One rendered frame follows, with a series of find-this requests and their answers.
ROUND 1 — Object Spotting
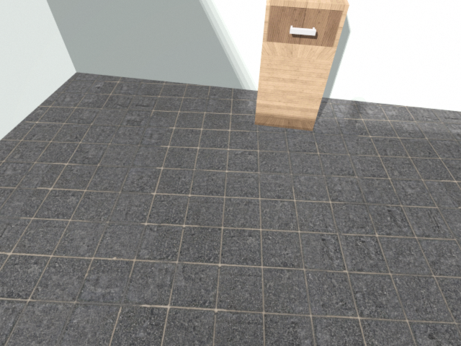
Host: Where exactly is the drawer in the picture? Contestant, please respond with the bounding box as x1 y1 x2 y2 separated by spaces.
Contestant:
267 6 342 47

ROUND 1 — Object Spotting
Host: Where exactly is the handle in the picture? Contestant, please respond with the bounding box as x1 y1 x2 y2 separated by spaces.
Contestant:
290 26 316 35

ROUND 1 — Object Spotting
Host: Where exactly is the cabinet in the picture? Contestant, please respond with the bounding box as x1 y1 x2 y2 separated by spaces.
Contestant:
254 0 349 131

